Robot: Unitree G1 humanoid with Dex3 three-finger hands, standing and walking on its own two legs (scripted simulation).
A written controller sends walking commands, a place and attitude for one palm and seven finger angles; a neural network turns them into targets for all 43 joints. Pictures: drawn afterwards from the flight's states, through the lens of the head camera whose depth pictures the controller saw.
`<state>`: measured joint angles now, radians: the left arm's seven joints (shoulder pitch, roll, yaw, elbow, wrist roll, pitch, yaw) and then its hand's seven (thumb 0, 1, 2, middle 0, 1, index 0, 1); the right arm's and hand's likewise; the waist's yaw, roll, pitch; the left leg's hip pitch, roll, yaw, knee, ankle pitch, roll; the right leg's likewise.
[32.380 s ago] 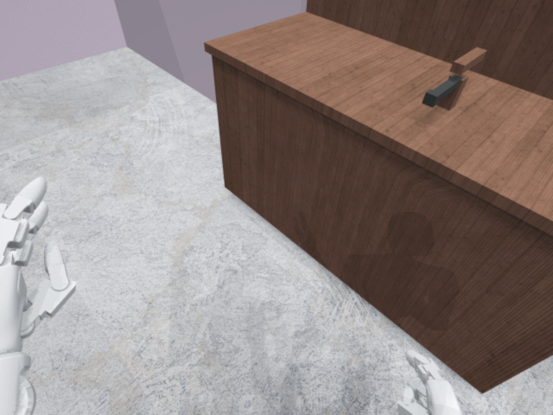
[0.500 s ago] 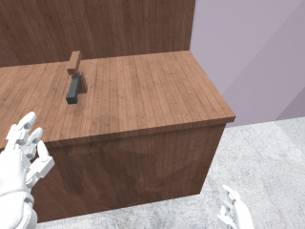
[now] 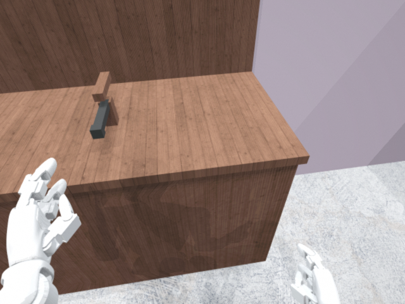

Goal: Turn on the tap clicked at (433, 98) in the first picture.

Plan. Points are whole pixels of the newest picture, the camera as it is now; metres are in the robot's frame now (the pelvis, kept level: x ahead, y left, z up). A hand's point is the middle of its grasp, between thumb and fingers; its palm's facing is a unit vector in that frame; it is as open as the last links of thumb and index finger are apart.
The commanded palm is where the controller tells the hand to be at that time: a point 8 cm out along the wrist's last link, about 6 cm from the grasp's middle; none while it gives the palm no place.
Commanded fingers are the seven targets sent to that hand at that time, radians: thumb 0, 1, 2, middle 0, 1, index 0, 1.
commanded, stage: turn the palm inward beside the body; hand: left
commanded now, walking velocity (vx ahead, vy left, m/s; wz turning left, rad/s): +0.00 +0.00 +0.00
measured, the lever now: (97, 131) +0.46 +0.35 +0.10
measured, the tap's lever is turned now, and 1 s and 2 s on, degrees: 0 0 0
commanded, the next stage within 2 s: reach beside the lever's end, fingers flat in 0.42 s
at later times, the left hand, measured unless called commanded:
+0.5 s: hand (85, 217) +0.19 +0.22 +0.15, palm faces +0.49 -0.87 -0.10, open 7.4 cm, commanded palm +0.13 +0.26 +0.16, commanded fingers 0.00 0.90 0.90 -0.20 -0.30 -0.20 -0.30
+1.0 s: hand (85, 191) +0.24 +0.25 +0.14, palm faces +0.49 -0.87 -0.08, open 7.4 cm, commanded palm +0.20 +0.30 +0.14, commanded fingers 0.00 0.90 0.90 -0.20 -0.29 -0.20 -0.29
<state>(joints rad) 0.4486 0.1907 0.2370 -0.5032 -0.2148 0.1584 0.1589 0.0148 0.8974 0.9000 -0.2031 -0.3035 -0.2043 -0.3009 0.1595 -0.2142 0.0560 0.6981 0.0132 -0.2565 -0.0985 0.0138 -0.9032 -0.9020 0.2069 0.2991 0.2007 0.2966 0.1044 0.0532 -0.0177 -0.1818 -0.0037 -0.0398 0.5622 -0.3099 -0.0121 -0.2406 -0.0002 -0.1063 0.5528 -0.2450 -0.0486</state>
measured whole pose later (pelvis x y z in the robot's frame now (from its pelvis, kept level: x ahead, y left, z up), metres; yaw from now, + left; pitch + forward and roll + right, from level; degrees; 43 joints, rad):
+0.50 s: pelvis +0.00 -0.01 +0.00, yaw +0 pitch -3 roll +0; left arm 0.46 0.18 0.24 -0.52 -0.23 0.17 0.16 0.01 0.90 0.90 -0.20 -0.30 -0.20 -0.30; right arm 0.17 -0.23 0.04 0.69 0.02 -0.27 -0.10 0.01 -0.90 -0.90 0.21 0.30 0.20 0.30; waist 0.10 0.07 -0.03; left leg -0.21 0.01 -0.04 0.59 -0.33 -0.03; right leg -0.27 0.01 -0.11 0.58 -0.26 -0.06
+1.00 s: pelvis +0.01 +0.00 +0.00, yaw -1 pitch -2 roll +0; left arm 0.24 0.20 0.29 -0.30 -0.21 0.17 0.16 0.01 0.90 0.90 -0.20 -0.30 -0.20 -0.30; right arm 0.16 -0.22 0.05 0.72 0.02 -0.24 -0.11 0.01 -0.90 -0.90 0.21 0.30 0.20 0.30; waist 0.08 0.05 -0.02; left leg -0.21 -0.01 -0.03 0.56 -0.31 -0.01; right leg -0.27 0.00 -0.09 0.56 -0.25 -0.05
